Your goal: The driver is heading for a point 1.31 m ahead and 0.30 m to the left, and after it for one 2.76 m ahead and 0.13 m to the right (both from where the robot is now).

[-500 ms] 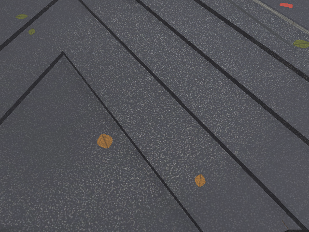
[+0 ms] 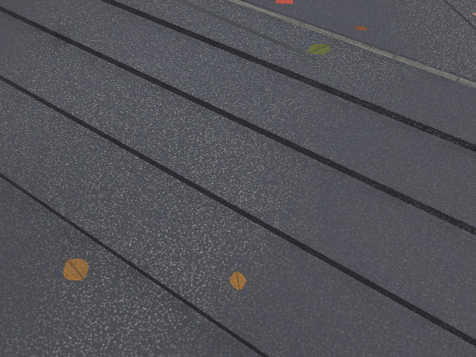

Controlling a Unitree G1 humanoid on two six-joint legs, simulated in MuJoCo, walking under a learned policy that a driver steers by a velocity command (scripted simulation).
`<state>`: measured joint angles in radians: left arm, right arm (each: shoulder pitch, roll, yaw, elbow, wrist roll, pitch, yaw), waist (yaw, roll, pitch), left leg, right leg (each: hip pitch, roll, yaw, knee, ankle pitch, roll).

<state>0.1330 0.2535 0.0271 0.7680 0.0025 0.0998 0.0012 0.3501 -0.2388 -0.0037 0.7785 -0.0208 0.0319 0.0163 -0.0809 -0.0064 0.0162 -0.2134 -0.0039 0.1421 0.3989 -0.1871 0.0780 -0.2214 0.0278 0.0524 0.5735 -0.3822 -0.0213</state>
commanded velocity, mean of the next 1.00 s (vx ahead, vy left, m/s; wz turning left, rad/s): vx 0.00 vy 0.00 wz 0.29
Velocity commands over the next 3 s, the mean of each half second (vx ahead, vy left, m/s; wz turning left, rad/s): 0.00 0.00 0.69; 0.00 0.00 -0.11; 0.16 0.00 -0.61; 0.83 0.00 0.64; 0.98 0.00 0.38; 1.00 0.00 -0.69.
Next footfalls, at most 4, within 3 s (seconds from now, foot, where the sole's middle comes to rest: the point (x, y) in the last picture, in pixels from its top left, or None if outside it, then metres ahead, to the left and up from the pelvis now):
0.04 right None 0.01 -0.12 -0.78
0.44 left None -0.03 0.11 -0.78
0.96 right None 0.01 -0.05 -0.78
1.46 left None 0.04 0.13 -0.78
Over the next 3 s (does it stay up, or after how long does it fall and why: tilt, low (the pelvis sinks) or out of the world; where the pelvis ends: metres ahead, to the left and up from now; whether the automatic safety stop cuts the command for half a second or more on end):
stays up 1.08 0.18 -0.17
